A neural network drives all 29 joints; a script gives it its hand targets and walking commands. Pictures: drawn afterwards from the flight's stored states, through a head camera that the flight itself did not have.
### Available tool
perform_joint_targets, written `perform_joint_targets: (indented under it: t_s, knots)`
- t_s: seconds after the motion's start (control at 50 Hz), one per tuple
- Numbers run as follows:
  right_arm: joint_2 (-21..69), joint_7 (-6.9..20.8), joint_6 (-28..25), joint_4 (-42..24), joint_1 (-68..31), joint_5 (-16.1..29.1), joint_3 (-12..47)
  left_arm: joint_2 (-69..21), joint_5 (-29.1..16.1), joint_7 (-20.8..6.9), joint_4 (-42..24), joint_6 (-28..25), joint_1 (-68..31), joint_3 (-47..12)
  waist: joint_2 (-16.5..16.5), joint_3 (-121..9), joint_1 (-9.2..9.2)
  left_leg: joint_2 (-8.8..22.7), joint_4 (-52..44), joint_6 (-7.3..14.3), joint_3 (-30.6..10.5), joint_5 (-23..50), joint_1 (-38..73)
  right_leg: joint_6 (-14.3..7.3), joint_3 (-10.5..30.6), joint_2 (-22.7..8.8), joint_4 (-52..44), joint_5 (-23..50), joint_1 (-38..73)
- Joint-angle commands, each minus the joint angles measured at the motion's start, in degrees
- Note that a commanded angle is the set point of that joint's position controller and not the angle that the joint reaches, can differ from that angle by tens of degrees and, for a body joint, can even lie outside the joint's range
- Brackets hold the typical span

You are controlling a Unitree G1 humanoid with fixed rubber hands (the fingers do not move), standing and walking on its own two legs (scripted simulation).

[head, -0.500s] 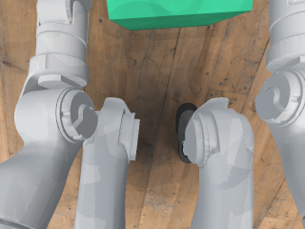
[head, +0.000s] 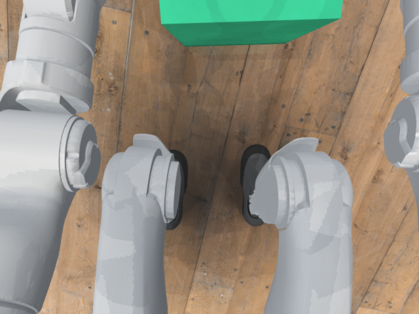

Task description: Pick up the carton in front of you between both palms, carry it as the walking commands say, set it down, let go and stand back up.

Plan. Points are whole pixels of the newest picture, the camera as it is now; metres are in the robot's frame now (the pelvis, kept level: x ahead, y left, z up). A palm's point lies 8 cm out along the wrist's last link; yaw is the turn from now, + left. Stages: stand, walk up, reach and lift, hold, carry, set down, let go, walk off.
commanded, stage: set down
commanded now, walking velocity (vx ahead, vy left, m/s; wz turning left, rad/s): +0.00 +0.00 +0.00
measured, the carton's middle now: out of the picture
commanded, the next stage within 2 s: let go in 0.88 s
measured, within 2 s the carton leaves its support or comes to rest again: neither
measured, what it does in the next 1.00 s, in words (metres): rises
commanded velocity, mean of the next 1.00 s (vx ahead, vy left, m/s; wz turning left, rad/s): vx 0.00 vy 0.00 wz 0.00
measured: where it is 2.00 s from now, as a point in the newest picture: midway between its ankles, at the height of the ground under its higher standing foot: (212, 200)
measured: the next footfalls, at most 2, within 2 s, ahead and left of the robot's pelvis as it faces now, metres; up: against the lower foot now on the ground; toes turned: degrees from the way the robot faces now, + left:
none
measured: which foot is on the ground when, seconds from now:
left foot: down 0.00-1.00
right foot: down 0.00-1.00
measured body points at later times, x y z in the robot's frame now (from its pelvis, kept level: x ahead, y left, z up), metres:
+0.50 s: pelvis +0.02 +0.00 +0.14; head +0.37 -0.03 +0.41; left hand +0.60 +0.15 +0.02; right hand +0.60 -0.24 +0.02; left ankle +0.10 +0.11 -0.33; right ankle +0.11 -0.10 -0.33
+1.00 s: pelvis +0.04 +0.00 +0.28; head +0.37 -0.04 +0.58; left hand +0.59 +0.15 +0.16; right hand +0.59 -0.26 +0.17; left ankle +0.10 +0.11 -0.33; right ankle +0.11 -0.10 -0.33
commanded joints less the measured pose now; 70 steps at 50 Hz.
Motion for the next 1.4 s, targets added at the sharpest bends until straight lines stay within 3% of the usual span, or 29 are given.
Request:
perform_joint_targets:
  t_s: [0.0,0.06,0.16,0.3,0.4,0.5,0.68,0.86,0.94,1.02,1.12,1.28,1.38]
  knots:
    - [-8.11,-0.34,2.47,-4.16,-20.71,-3.69,-3.62,7.09,2.03,0.7,-6.83,2.67,-21.53,3.46,-4.52,-79.54,0.25,0.22,-18.26,-0.11,0.6,11.47,27.67,0.57,2.1,0.75,-16.55,13.62,46.6]
    - [-6.86,0.05,2.56,-0.81,-18.77,-7.0,-5.46,5.4,4.34,-0.25,-2.51,2.76,-18.73,5.81,-4.91,-74.31,-0.4,0.02,-20.61,-0.23,0.08,10.2,24.91,0.91,2.18,0.75,-19.8,12.1,43.33]
    - [-4.56,0.98,1.32,-1.23,-16.07,-9.47,-7.96,3.08,7.56,-1.77,-0.83,1.41,-13.64,8.38,-3.9,-75.85,0.5,-0.8,-24.27,-0.8,0.11,15.6,24.93,1.68,2.61,0.98,-23.51,18.13,42.36]
    - [-3.35,1.85,1.95,-9.13,-11.14,-10.7,-8.59,4.51,8.24,-2.1,-10.57,1.55,-9.43,9.13,-7.64,-91.45,0.24,-2.2,-32.33,-0.98,0.94,23.01,28.39,2.35,2.71,1.76,-29.86,32.34,58.54]
    - [-4.4,1.9,3.38,-15.82,-10.05,-10.02,-9.76,4.79,7.48,-2.15,-16.18,2.99,-7.63,7.99,-7.35,-97.51,0.04,-2.57,-38.26,-1.14,1.25,26.01,32.01,2.47,2.99,2.66,-35.08,38.53,66.85]
    - [-3.7,2.69,3.98,-14.98,-6.79,-9.86,-10.4,3.53,7.56,-2.56,-15.94,3.82,-4.51,7.87,-6.02,-94.94,0.05,-2.33,-44.3,-1.42,0.88,26.8,35.21,2.64,3.11,2.82,-40.97,38.56,67.95]
    - [-2.87,4.73,2.56,-10.04,-2.14,-13.52,-14.3,0.5,10.92,-3.75,-13.61,3.37,-1.49,9.7,-2.63,-87.67,-0.24,-1.13,-55.48,-2.6,-0.83,28.19,47.03,2.64,1.96,2.83,-53.52,32.31,62.64]
    - [-1.01,5.87,1.41,-12.46,-0.38,-17.1,-16.81,-0.44,13.9,-4.72,-14.94,2.51,2.19,12.21,-5.02,-87.77,0.09,-0.41,-67.09,-2.6,-1.38,30.36,54.58,2.96,2.66,2.16,-64.5,36.48,76.1]
    - [1.42,5.46,1.15,-13.83,8.01,-20.22,-17.95,-1.24,16.23,-5.99,-15.94,1.61,9.02,11.77,-5.5,-89.8,-1.08,-0.44,-71.31,-2.61,-1.06,32.76,57.19,3.32,3.28,1.95,-68.38,42.61,85.36]
    - [4.41,4.41,0.83,-19.63,20.0,-22.13,-17.16,-1.08,19.11,-7.62,-18.91,0.65,19.92,10.21,-4.62,-91.58,-1.01,-0.47,-75.04,-2.25,-0.94,36.29,60.83,3.5,3.99,1.64,-71.79,49.32,93.94]
    - [8.08,3.53,-1.6,-27.87,34.15,-19.97,-14.55,-1.91,19.26,-9.28,-23.99,-1.82,33.78,7.55,-3.73,-86.46,-0.37,0.08,-79.57,-1.34,-1.95,39.16,64.61,3.12,5.25,0.67,-76.73,53.04,98.85]
    - [11.23,3.8,-5.96,-31.94,53.62,-16.73,-11.74,-2.58,16.62,-11.21,-24.59,-6.33,52.87,4.22,-4.77,-76.7,-0.64,1.2,-86.08,-1.13,-4.11,38.86,70.11,2.9,6.41,-0.64,-82.21,55.6,105.52]
    - [12.67,3.85,-7.86,-32.11,68.39,-15.28,-10.08,-3.58,15.88,-11.83,-25.87,-8.6,65.48,2.2,-2.94,-71.99,-0.43,1.88,-89.27,-1.11,-4.91,42.0,79.04,3.04,6.08,-0.52,-85.75,54.83,106.83]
